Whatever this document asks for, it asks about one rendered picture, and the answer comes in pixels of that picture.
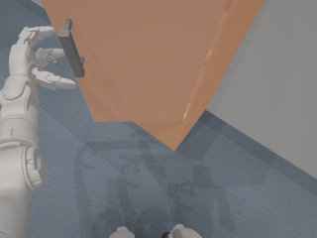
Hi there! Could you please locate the handle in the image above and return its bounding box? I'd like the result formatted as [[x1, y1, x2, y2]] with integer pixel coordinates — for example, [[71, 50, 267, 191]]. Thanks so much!
[[57, 19, 85, 78]]

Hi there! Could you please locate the cupboard door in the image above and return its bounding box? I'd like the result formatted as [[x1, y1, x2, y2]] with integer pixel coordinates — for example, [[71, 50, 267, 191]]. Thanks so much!
[[41, 0, 228, 122]]

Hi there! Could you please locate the robot left hand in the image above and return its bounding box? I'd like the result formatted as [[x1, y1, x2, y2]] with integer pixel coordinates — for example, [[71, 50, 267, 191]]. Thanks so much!
[[8, 26, 77, 91]]

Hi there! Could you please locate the left robot shin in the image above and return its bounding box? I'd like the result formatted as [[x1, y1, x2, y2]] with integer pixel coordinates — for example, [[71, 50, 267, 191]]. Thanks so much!
[[117, 226, 129, 231]]

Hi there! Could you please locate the right robot shin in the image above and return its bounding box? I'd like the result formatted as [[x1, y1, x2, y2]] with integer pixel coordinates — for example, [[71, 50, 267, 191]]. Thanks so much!
[[171, 224, 184, 231]]

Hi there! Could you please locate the robot shin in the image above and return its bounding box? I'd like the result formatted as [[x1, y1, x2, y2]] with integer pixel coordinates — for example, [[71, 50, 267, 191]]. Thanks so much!
[[171, 224, 184, 231], [117, 226, 129, 231]]

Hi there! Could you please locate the robot left forearm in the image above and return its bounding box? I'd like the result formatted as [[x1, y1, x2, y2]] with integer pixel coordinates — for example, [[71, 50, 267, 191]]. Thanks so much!
[[0, 74, 41, 151]]

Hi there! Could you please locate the robot left upper arm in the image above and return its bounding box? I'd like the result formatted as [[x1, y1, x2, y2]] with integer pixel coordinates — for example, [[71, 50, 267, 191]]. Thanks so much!
[[0, 145, 49, 238]]

